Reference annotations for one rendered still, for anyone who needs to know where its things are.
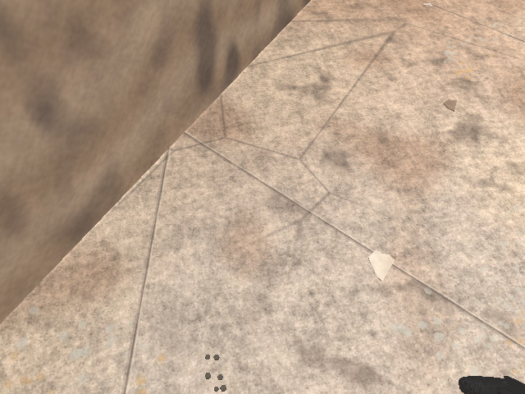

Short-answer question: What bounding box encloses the robot right hand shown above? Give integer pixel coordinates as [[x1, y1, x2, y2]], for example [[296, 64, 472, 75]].
[[459, 376, 525, 394]]

